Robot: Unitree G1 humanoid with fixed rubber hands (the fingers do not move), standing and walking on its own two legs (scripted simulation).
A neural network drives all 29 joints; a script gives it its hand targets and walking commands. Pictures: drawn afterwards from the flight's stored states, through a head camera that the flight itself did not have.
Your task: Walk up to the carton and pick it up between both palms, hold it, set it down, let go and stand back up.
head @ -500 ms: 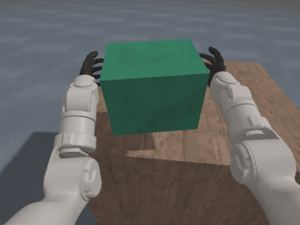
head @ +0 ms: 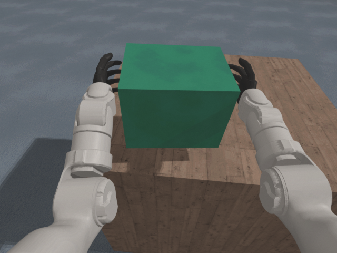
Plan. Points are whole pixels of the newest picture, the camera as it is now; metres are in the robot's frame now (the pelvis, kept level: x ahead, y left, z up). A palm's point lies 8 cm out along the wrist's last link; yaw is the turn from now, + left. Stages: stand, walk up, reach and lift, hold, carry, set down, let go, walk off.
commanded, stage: set down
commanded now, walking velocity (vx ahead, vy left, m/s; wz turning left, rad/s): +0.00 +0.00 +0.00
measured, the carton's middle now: (173, 97) +0.45 -0.01 +0.17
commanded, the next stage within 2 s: none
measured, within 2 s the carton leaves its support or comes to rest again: rests again in 1.60 s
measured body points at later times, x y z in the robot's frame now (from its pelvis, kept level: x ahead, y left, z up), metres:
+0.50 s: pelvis +0.01 +0.00 +0.00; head +0.00 +0.01 +0.45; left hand +0.44 +0.13 +0.19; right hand +0.43 -0.20 +0.17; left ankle +0.00 +0.13 -0.75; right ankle +0.02 -0.12 -0.75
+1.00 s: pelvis +0.02 -0.01 +0.00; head +0.00 +0.01 +0.45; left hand +0.44 +0.13 +0.16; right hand +0.44 -0.20 +0.15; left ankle +0.00 +0.13 -0.75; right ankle +0.02 -0.12 -0.75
